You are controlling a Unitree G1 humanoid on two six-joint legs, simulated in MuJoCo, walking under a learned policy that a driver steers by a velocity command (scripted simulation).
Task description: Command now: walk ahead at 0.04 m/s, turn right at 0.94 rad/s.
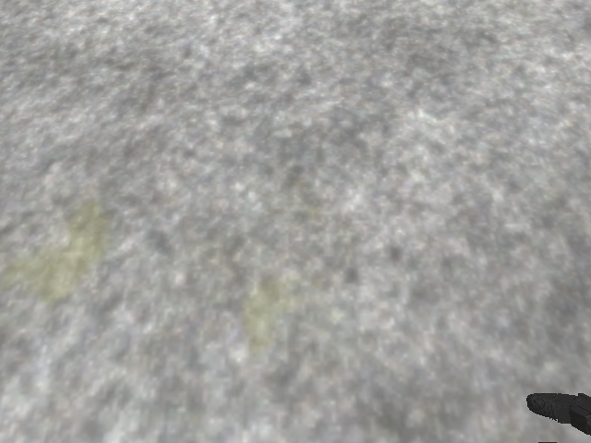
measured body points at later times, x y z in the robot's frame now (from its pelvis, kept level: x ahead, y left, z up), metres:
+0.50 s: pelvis +0.05 +0.06 +0.00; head +0.09 +0.05 +0.45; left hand +0.31 +0.24 -0.09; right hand +0.07 -0.24 -0.10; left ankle +0.12 +0.17 -0.74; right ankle -0.01 -0.07 -0.70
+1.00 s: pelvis +0.05 +0.07 -0.01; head +0.09 +0.09 +0.43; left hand +0.25 +0.33 -0.12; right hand +0.17 -0.23 -0.09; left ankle +0.07 +0.17 -0.74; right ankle -0.01 -0.06 -0.74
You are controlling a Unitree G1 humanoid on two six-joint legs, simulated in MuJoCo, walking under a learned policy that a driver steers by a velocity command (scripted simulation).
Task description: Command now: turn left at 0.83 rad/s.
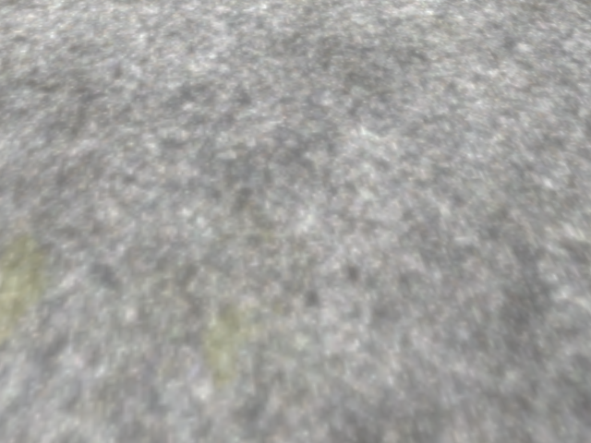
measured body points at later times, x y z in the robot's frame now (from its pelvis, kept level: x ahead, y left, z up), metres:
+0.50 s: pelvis +0.12 +0.01 +0.02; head +0.12 +0.00 +0.47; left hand +0.19 +0.31 -0.07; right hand +0.30 -0.23 -0.08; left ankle +0.00 +0.10 -0.72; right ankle +0.18 -0.09 -0.71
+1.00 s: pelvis +0.48 +0.02 -0.01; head +0.52 +0.01 +0.44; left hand +0.46 +0.33 -0.13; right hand +0.71 -0.23 -0.07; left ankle +0.60 +0.14 -0.72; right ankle +0.21 -0.06 -0.66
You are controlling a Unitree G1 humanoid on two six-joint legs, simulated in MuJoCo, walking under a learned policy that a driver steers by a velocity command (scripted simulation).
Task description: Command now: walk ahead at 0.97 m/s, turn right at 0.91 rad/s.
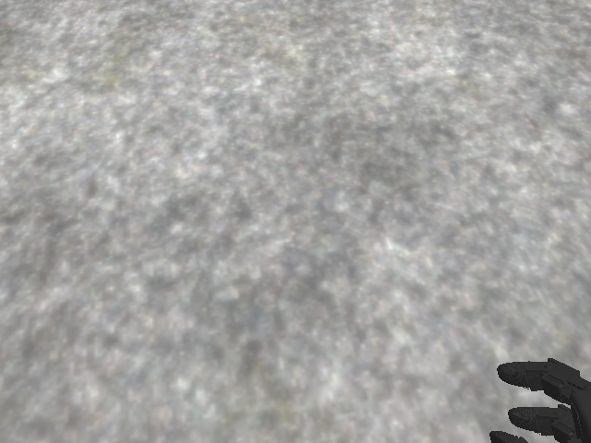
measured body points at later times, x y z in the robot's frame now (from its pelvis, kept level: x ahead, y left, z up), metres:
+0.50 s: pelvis +0.46 -0.07 +0.01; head +0.49 -0.08 +0.46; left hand +0.64 +0.17 -0.09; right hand +0.41 -0.33 -0.12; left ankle +0.31 +0.10 -0.59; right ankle +0.49 -0.15 -0.71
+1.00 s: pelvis +0.88 -0.04 +0.01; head +0.93 -0.03 +0.46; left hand +1.00 +0.26 -0.06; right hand +1.07 -0.27 -0.11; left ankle +0.93 -0.02 -0.71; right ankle +0.96 -0.23 -0.61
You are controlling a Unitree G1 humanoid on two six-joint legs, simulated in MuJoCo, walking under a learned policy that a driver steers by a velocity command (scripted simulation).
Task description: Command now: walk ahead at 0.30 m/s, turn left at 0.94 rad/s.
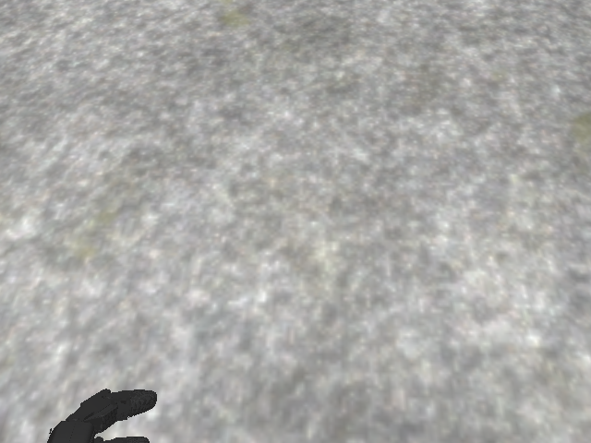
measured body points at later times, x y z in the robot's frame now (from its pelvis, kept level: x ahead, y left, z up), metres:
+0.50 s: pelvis +0.17 -0.07 +0.01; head +0.21 -0.05 +0.45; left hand +0.22 +0.22 -0.10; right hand +0.42 -0.26 -0.09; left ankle +0.13 +0.05 -0.70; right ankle +0.32 -0.14 -0.72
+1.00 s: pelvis +0.22 -0.03 +0.01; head +0.22 -0.03 +0.46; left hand +0.26 +0.25 -0.11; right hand +0.39 -0.23 -0.12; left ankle +0.14 +0.05 -0.72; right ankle +0.32 -0.14 -0.72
